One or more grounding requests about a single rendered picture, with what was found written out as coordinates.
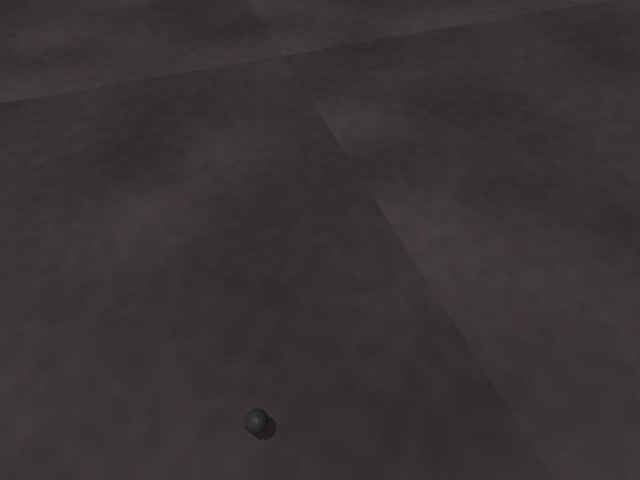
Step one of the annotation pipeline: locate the ball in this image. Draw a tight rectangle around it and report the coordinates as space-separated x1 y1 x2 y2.
245 409 268 434

